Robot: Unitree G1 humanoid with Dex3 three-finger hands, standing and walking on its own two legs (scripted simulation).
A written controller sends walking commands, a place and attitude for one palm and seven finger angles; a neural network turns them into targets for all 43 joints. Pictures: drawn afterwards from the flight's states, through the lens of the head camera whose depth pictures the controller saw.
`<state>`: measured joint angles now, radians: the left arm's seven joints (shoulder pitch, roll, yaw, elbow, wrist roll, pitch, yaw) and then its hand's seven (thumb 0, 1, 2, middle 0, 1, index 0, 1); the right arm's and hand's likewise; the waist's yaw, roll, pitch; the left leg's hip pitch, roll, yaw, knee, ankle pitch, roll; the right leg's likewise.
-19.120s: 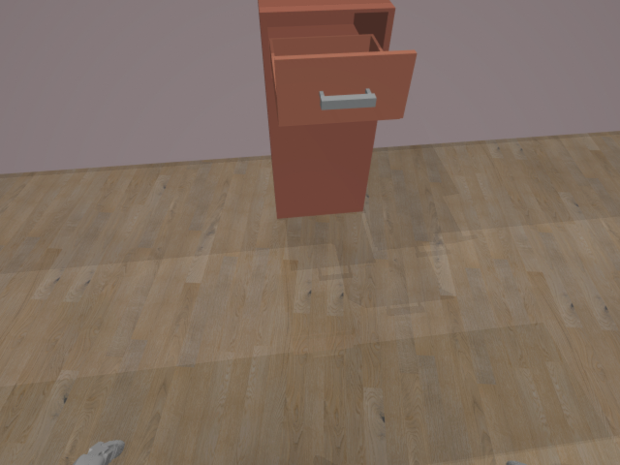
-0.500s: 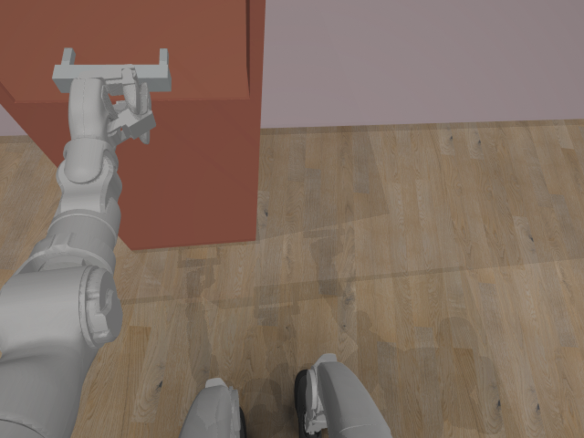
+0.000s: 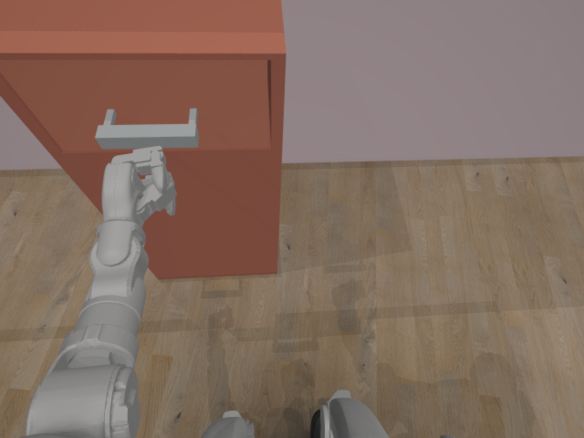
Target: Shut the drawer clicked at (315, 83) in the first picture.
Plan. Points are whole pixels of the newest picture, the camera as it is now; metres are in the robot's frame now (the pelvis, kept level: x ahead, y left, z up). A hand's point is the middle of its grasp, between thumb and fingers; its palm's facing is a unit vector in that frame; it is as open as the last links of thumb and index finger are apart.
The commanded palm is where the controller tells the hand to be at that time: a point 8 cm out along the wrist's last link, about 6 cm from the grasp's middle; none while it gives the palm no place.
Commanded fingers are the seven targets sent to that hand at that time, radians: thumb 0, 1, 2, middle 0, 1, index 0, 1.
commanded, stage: draw the hand back to the body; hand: left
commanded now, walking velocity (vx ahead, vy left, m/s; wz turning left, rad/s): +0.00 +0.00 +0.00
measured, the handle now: (150, 125) +0.55 +0.20 +0.05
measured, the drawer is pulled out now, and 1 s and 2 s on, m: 0.00 0.00 0.00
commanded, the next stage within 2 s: step back with the hand held close in 1.38 s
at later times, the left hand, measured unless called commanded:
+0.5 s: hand (111, 236) +0.33 +0.18 +0.12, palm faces +0.05 -1.00 -0.05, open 3.3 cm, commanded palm +0.29 +0.23 +0.13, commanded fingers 0.00 0.90 0.90 -1.40 -1.60 -1.40 -1.60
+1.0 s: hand out of the picture +0.23 +0.23 +0.19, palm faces +0.36 -0.87 -0.33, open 3.3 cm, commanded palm +0.18 +0.27 +0.21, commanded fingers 0.00 0.90 0.90 -1.40 -1.60 -1.40 -1.60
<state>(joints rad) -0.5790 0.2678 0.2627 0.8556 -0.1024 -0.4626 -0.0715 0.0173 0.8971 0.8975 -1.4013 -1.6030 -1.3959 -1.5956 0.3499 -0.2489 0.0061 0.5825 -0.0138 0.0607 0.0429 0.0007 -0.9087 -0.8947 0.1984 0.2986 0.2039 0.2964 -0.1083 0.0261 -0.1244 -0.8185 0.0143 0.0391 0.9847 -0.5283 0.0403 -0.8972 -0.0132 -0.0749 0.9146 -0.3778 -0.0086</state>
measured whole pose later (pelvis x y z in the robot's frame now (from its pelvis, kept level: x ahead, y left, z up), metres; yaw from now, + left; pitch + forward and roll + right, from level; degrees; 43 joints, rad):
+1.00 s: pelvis +0.01 +0.00 +0.06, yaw +2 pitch -3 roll -1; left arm 0.36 0.30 0.19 -0.28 -0.05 -0.08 0.10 0.02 0.90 0.90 -1.40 -1.60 -1.40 -1.59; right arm 0.21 -0.23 0.04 0.59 0.00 -0.09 -0.05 0.01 -0.91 -0.90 0.20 0.30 0.20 0.30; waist 0.05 0.08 0.00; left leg -0.06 -0.02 0.02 0.44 -0.32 0.04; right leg -0.15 -0.02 -0.08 0.42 -0.22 0.00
